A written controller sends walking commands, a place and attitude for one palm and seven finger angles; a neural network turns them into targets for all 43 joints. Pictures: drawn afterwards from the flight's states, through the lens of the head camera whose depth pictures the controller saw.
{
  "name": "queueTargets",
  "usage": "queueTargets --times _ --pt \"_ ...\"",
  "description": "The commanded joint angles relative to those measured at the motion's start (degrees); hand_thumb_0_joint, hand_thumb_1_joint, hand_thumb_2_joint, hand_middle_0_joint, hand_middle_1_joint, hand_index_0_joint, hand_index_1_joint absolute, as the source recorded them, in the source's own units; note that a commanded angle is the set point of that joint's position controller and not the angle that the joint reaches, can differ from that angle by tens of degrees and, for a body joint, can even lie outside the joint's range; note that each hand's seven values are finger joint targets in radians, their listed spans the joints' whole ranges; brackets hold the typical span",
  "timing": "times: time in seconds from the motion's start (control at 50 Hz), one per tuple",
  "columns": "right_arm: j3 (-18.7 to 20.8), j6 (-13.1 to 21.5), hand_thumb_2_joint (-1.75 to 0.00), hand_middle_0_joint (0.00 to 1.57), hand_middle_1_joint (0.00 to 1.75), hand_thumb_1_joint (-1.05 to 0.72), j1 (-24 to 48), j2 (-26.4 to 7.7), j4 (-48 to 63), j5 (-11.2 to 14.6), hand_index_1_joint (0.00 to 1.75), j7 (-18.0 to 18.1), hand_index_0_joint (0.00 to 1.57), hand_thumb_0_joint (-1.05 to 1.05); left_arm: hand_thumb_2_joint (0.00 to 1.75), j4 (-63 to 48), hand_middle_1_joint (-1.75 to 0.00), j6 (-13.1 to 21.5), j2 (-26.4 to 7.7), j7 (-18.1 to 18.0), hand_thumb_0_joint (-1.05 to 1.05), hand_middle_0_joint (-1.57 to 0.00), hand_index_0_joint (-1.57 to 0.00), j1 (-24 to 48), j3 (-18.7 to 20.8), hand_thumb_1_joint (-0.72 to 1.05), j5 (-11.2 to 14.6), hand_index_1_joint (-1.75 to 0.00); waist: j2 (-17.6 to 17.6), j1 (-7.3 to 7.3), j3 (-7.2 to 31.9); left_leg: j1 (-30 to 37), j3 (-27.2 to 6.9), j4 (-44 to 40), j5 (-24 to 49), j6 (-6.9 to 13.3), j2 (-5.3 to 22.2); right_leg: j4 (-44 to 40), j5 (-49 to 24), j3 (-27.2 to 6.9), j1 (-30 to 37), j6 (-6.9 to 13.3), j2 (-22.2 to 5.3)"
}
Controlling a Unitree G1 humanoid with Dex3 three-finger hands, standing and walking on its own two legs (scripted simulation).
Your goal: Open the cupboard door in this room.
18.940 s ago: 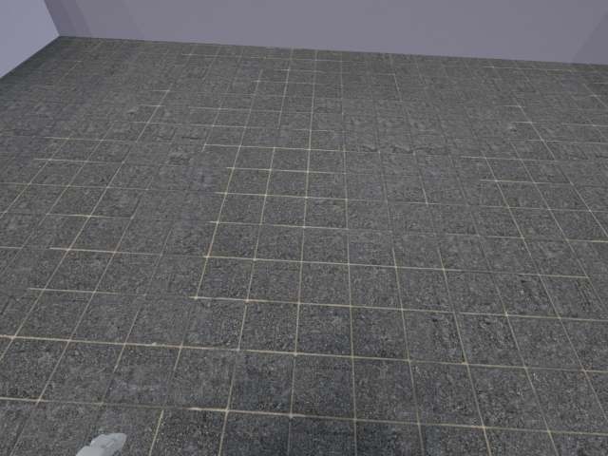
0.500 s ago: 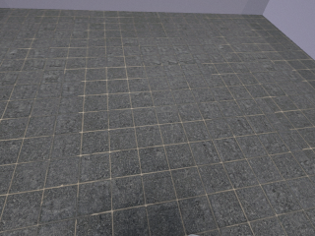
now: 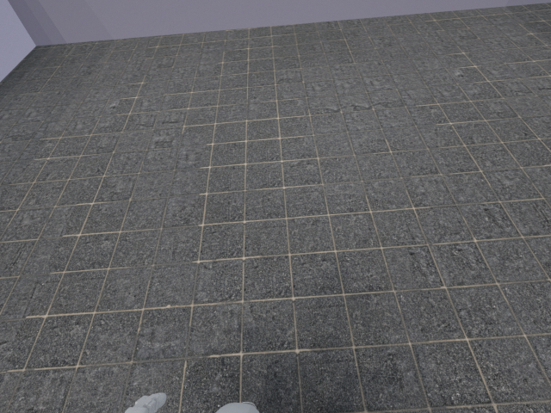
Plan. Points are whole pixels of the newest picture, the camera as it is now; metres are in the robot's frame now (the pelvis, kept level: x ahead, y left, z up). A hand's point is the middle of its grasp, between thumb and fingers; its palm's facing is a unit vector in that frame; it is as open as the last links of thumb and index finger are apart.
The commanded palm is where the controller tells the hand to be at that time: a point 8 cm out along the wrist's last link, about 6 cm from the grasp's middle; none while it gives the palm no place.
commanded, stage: turn or walk to find it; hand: left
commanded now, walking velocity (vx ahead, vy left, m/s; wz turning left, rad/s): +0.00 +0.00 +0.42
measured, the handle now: out of the picture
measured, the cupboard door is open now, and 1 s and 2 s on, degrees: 0 0 0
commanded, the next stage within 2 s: stand and wait in 0.56 s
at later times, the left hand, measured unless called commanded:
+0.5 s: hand out of the picture -0.07 +0.25 -0.19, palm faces +0.29 -0.93 -0.24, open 7.4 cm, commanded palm none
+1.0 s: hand out of the picture -0.02 +0.21 -0.14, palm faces +0.42 -0.86 -0.29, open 7.4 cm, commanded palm none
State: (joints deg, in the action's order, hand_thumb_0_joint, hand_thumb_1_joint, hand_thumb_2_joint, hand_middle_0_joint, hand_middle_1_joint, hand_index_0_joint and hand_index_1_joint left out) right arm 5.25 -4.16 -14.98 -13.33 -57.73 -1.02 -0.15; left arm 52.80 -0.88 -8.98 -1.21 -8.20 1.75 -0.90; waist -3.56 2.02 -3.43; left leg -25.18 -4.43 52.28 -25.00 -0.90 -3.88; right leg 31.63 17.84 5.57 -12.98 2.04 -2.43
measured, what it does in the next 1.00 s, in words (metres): steps on the spot, turning left: left foot, then right foot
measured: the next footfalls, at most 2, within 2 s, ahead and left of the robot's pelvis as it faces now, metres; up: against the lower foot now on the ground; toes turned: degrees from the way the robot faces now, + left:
left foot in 0.42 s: -0.02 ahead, +0.15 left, +0.00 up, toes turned +16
right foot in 0.88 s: +0.04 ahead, -0.08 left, +0.00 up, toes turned +18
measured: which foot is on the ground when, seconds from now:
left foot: up 0.00-0.40, down 0.42-0.88, up 0.90-1.00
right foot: down 0.00-0.42, up 0.44-0.86, down 0.88-1.00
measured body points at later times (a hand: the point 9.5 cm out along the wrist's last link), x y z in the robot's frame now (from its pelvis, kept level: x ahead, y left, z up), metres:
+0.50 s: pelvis -0.03 +0.04 -0.01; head +0.00 +0.07 +0.44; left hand -0.08 +0.30 -0.17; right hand +0.14 -0.18 -0.13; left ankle -0.06 +0.14 -0.74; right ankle -0.02 -0.10 -0.70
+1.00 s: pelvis -0.03 -0.01 +0.00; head +0.01 -0.03 +0.45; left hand -0.04 +0.26 -0.12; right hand +0.10 -0.23 -0.17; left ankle -0.11 +0.11 -0.66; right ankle +0.00 -0.10 -0.74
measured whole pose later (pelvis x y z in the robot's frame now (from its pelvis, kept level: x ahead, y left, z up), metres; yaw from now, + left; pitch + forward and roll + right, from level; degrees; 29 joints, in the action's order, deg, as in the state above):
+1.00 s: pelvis -0.03 -0.01 +0.00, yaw +26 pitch +0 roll +2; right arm 5.6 -4.5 -13.4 -14.0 -56.9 -1.0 -0.5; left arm 51.9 -1.0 -9.5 -1.0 -8.3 1.7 -1.0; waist -3.3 1.8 -4.4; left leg -26.8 -3.4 60.6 -25.5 -1.3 -2.9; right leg 31.8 17.9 6.9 -13.6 1.6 -3.8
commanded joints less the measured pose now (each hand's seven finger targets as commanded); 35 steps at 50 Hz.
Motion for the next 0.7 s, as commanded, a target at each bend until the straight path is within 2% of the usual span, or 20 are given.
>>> queueTargets --times 0.0,0.04,0.08,0.14,0.18,0.26,0.28,0.3,0.34,0.36,0.38,0.4,0.42,0.44,0.46,0.48,0.5,0.52,0.58,0.68 --pt "1.03 0.68 -0.9 0.2 0.3 -0.9 -0.82 -3.96 3.14 -0.54 0.3 -0.52 0.2 0.0 0.9 -4.06 -0.3 1.5 -10.14 -0.86 0.0 -0.2 -0.2 1.43 2.66 0.9 0.11 -0.3 11.25 -0.06 -1.51 -6.76 0.0 18.07 3.77 -1.75 4.24 -16.15 -9.02 -9.38 -1.22 3.82 -15.11" --pt "0.99 0.58 -0.9 0.2 0.3 -0.9 -0.81 -3.67 2.81 -0.3 0.3 -0.69 0.2 0.0 0.9 -3.36 -0.3 1.69 -9.93 -0.82 0.0 -0.2 -0.2 -0.87 2.56 0.9 0.05 -0.3 12.03 -0.63 -1.3 -6.78 0.81 18.35 5.82 -2.48 4.56 -15.92 -10.63 -6.78 0.1 3.01 -14.31" --pt "0.83 0.5 -0.9 0.2 0.3 -0.9 0.14 -3.85 2.94 -0.36 0.3 -0.63 0.2 0.0 0.9 -2.76 -0.3 1.78 -10.42 -0.82 0.0 -0.2 -0.2 -3.08 2.75 0.9 -0.03 -0.3 13.1 -1.6 -0.48 -6.93 1.32 17.14 5.95 -3.2 5.22 -15.93 -10.16 -6.65 2.09 3.49 -14.88" --pt "0.51 0.68 -0.9 0.2 0.3 -0.9 3.22 -3.76 3.77 -0.23 0.3 -0.55 0.2 0.0 0.9 -1.57 -0.3 1.77 -10.85 -0.88 0.0 -0.2 -0.2 -6.22 3.03 0.9 -0.29 -0.3 12.29 -3.13 0.29 -6.53 2.14 11.9 3.37 -3.64 6.03 -14.99 -13.67 -7.09 5.34 4.71 -16.58" --pt "0.04 0.83 -0.9 0.2 0.3 -0.9 5.05 -3.33 4.15 -0.14 0.3 -0.45 0.2 0.0 0.9 -1.08 -0.3 1.64 -12.13 -0.84 0.0 -0.2 -0.2 -7.64 3.33 0.9 -0.56 -0.3 12.43 -3.89 1.12 -5.41 3.49 6.45 0.65 -3.71 6.37 -13.47 -18.67 -6.1 7.55 5.63 -17.57" --pt "-1.11 1.93 -0.9 0.2 0.3 -0.9 7.72 -2.44 5.14 0.53 0.3 -0.28 0.2 0.0 0.9 0.2 -0.3 1.32 -14.17 -0.68 0.0 -0.2 -0.2 -9.85 3.95 0.9 -0.95 -0.3 14.86 -5.53 4.77 -0.23 6.82 -7.11 -2.89 -2.97 5.77 -8.57 -30.76 -4.45 11.86 6.81 -18.48" --pt "-1.23 2.17 -0.9 0.2 0.3 -0.9 7.62 -2.4 5.17 0.65 0.3 -0.19 0.2 0.0 0.9 0.41 -0.3 1.18 -14.68 -0.64 0.0 -0.2 -0.2 -9.81 4.13 0.9 -0.96 -0.3 15.53 -5.54 5.23 1.63 7.73 -9.97 -2.66 -2.67 5.42 -7.37 -32.49 -3.9 11.71 6.68 -18.63" --pt "-1.23 2.31 -0.9 0.2 0.3 -0.9 6.77 -2.55 5.03 0.75 0.3 -0.13 0.2 0.0 0.9 0.66 -0.3 1.05 -15.02 -0.54 0.0 -0.2 -0.2 -9.52 4.11 0.9 -0.87 -0.3 15.63 -4.96 5.98 4.02 8.61 -12.9 -0.81 -2.39 4.83 -6.38 -32.54 -3.18 10.88 5.99 -18.47" --pt "-1.14 2.64 -0.9 0.2 0.3 -0.9 3.99 -3.08 4.35 0.73 0.3 -0.14 0.2 0.0 0.9 0.85 -0.3 0.75 -15.0 -0.41 0.0 -0.2 -0.2 -7.39 4.07 0.9 -0.5 -0.3 14.25 -2.63 6.21 11.45 9.43 -22.1 7.61 -1.8 4.67 -3.08 -27.48 -0.59 6.36 3.02 -17.41" --pt "-0.86 3.2 -0.9 0.2 0.3 -0.9 1.89 -4.82 3.78 0.61 0.3 -0.25 0.2 0.0 0.9 0.65 -0.3 0.42 -14.1 -0.37 0.0 -0.2 -0.2 -6.99 3.94 0.9 -0.05 -0.3 9.82 -1.1 7.54 18.35 7.98 -29.98 15.36 -0.99 5.96 2.29 -23.18 1.75 1.91 0.19 -15.7" --pt "0.19 3.86 -0.9 0.2 0.3 -0.9 0.25 -9.82 4.01 0.2 0.3 -0.09 0.2 0.0 0.9 -0.65 -0.3 -0.03 -11.27 -0.19 0.0 -0.2 -0.2 -8.05 3.46 0.9 0.41 -0.3 -3.21 -0.22 9.35 26.88 -5.48 -33.14 26.84 3.05 16.33 12.33 -6.95 5.24 -9.18 -3.83 -9.65" --pt "1.33 3.54 -0.9 0.2 0.3 -0.9 -2.24 -14.22 3.48 0.14 0.3 0.36 0.2 0.0 0.9 -2.39 -0.3 -0.44 -7.85 -0.09 0.0 -0.2 -0.2 -5.03 2.03 0.9 0.3 -0.3 -14.5 1.37 7.27 27.25 -16.64 -33.69 46.22 9.13 26.57 21.82 19.37 3.66 -18.85 -6.48 -4.37" --pt "1.11 2.99 -0.9 0.2 0.3 -0.9 -2.85 -14.13 2.82 -0.05 0.3 0.49 0.2 0.0 0.9 -2.7 -0.3 -1.01 -9.35 -0.36 0.0 -0.2 -0.2 -2.94 2.21 0.9 0.03 -0.3 -8.54 1.86 6.7 23.25 -13.31 -32.43 44.6 12.42 28.08 27.08 19.45 -0.68 -16.56 -5.46 -5.08" --pt "0.55 3.24 -0.9 0.2 0.3 -0.9 -0.78 -12.11 3.05 -0.24 0.3 0.93 0.2 0.0 0.9 -2.01 -0.3 -1.47 -9.0 -0.37 0.0 -0.2 -0.2 -1.61 2.34 0.9 -0.1 -0.3 -9.27 1.19 4.66 18.86 -11.8 -34.05 38.77 11.67 24.73 28.78 16.39 -2.75 -16.41 -5.46 -5.52" --pt "0.3 3.24 -0.9 0.2 0.3 -0.9 2.75 -11.14 3.81 -0.35 0.3 1.38 0.2 0.0 0.9 -1.25 -0.3 -1.58 -9.36 -0.1 0.0 -0.2 -0.2 -1.46 2.68 0.9 -0.02 -0.3 -10.35 0.11 2.13 17.64 -11.2 -34.3 35.1 11.25 22.54 30.66 13.28 -3.2 -18.0 -5.82 -5.38" --pt "-0.13 3.25 -0.9 0.2 0.3 -0.9 5.22 -10.1 4.48 -0.33 0.3 1.46 0.2 0.0 0.9 -0.6 -0.3 -1.46 -9.91 0.24 0.0 -0.2 -0.2 -1.68 2.72 0.9 0.0 -0.3 -8.54 -0.76 0.21 16.15 -8.92 -33.99 35.29 10.44 20.35 31.28 10.08 -3.66 -18.01 -5.95 -5.14" --pt "-0.47 3.48 -0.9 0.2 0.3 -0.9 6.05 -9.39 4.88 -0.26 0.3 1.47 0.2 0.0 0.9 -0.08 -0.3 -1.32 -9.73 0.45 0.0 -0.2 -0.2 -2.92 2.75 0.9 -0.01 -0.3 -6.9 -1.59 0.41 16.6 -7.22 -33.52 36.96 9.72 18.62 31.66 8.02 -3.44 -17.57 -6.18 -4.51" --pt "-0.53 3.73 -0.9 0.2 0.3 -0.9 5.75 -9.35 5.01 -0.14 0.3 1.52 0.2 0.0 0.9 0.3 -0.3 -1.19 -9.62 0.57 0.0 -0.2 -0.2 -3.39 2.62 0.9 0.04 -0.3 -5.72 -1.74 1.36 17.99 -6.48 -33.0 39.42 9.49 17.76 31.41 7.06 -3.36 -17.49 -6.47 -4.1" --pt "-0.37 4.02 -0.9 0.2 0.3 -0.9 4.18 -9.33 4.77 0.08 0.3 1.43 0.2 0.0 0.9 0.34 -0.3 -1.06 -9.26 0.51 0.0 -0.2 -0.2 -3.68 2.4 0.9 0.09 -0.3 -3.89 -1.63 3.79 20.48 -5.59 -32.71 40.74 9.42 16.95 29.99 5.45 -3.44 -16.77 -7.08 -3.39" --pt "0.43 3.57 -0.9 0.2 0.3 -0.9 2.31 -9.71 5.03 -0.28 0.3 1.17 0.2 0.0 0.9 -2.26 -0.3 -1.03 -8.78 0.22 0.0 -0.2 -0.2 0.57 2.25 0.9 0.32 -0.3 -5.42 -0.08 3.95 20.22 -10.83 -31.89 38.68 10.94 17.7 22.4 8.18 -4.13 -15.64 -7.36 -2.49"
